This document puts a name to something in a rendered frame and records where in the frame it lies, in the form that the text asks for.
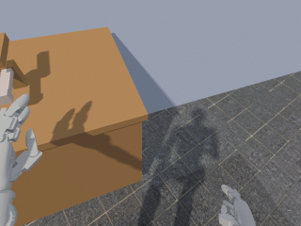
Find robot left hand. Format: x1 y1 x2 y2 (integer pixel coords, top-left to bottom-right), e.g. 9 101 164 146
0 93 42 191

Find tap lever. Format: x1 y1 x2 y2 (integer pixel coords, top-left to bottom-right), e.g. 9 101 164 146
0 68 14 105

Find robot right hand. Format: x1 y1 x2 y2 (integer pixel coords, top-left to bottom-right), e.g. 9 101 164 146
218 185 256 226

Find left robot forearm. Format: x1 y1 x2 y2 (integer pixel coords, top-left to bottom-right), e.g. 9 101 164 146
0 190 18 226

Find counter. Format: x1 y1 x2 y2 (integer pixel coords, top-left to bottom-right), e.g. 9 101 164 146
0 26 149 226

